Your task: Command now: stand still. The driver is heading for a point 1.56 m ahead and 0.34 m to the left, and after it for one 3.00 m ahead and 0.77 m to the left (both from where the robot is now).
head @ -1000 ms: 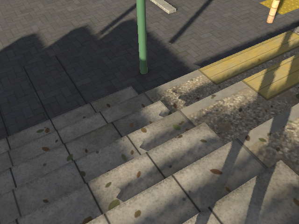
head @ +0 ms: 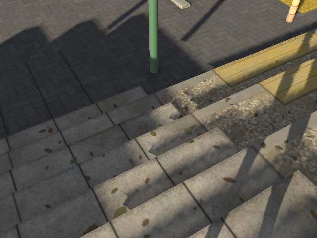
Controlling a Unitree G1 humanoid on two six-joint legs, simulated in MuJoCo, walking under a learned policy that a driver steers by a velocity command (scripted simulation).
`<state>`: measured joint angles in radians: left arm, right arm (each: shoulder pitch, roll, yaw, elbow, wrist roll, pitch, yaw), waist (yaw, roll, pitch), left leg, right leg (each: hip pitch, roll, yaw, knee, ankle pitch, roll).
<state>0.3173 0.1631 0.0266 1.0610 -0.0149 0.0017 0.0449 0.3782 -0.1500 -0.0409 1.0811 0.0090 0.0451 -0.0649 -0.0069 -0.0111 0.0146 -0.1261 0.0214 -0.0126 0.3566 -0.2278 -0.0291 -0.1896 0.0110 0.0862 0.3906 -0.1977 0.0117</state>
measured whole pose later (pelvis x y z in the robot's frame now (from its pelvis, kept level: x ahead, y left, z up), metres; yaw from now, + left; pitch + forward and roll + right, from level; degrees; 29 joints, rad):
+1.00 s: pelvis +0.38 -0.05 -0.17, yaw +0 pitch +2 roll -2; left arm 0.28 0.19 0.03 1.02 0.00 -0.09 -0.05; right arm 0.27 -0.21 -0.06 0.93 0.03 -0.06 -0.05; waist -0.02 0.04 0.05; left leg -0.59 0.08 -0.13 1.30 -0.37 -0.01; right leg -0.37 0.09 -0.06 0.60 -0.27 -0.08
